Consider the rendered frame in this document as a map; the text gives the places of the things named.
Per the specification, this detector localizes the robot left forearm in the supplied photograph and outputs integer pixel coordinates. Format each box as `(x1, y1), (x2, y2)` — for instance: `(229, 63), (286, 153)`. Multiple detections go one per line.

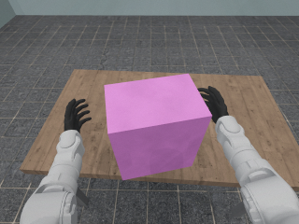
(20, 130), (85, 224)

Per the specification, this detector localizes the table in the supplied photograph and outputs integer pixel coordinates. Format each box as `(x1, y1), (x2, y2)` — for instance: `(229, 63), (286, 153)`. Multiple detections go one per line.
(20, 69), (299, 217)

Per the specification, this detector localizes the carton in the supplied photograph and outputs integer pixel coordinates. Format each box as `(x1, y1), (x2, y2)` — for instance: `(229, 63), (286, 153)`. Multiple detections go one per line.
(104, 74), (212, 180)

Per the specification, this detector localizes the robot right hand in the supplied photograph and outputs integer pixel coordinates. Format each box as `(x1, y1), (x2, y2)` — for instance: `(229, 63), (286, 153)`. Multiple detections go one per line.
(197, 86), (229, 124)

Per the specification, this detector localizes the left robot upper arm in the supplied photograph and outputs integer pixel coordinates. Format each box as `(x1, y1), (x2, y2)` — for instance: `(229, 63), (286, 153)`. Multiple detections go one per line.
(21, 191), (78, 224)

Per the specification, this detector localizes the robot right forearm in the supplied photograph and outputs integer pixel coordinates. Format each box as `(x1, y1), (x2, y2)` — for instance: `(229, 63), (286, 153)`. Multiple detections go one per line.
(215, 116), (299, 206)

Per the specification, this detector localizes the robot left hand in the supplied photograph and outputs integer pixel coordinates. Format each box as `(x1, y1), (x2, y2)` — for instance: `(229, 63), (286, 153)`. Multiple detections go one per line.
(64, 98), (92, 133)

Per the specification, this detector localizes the right robot upper arm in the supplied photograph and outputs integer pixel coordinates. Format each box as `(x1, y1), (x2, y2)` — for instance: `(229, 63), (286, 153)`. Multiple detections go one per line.
(240, 175), (299, 224)

